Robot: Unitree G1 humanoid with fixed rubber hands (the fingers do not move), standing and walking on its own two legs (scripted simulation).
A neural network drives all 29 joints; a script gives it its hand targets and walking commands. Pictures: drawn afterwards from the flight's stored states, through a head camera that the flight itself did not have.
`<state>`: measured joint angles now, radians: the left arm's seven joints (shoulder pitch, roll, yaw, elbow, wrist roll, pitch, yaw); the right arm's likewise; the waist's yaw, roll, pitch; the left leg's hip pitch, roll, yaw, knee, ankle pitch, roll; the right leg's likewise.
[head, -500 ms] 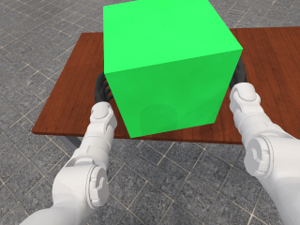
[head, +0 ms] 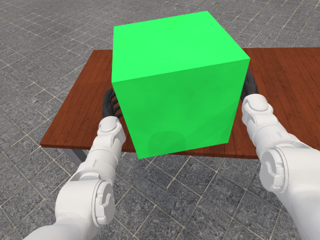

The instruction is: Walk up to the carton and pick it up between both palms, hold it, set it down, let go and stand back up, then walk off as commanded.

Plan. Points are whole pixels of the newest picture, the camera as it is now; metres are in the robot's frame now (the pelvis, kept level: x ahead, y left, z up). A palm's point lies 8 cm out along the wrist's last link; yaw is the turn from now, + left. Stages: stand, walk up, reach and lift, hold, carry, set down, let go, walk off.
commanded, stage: reach and lift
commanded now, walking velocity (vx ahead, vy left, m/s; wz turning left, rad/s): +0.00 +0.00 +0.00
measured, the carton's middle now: (172, 86) +0.52 +0.03 +0.09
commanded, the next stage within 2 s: none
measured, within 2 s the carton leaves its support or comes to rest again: neither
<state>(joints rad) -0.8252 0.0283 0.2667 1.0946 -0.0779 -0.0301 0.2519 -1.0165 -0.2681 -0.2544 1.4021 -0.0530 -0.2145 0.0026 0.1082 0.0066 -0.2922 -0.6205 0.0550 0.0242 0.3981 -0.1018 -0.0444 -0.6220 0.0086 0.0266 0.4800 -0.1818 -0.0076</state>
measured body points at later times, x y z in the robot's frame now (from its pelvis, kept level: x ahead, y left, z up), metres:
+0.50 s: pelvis -0.02 +0.00 +0.00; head -0.03 -0.01 +0.45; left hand +0.39 +0.21 +0.13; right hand +0.44 -0.15 +0.16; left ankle +0.03 +0.15 -0.73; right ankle +0.01 -0.11 -0.73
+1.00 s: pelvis -0.03 +0.01 +0.00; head -0.09 +0.02 +0.45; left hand +0.37 +0.22 +0.18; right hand +0.41 -0.14 +0.21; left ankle +0.03 +0.15 -0.73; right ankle +0.01 -0.11 -0.73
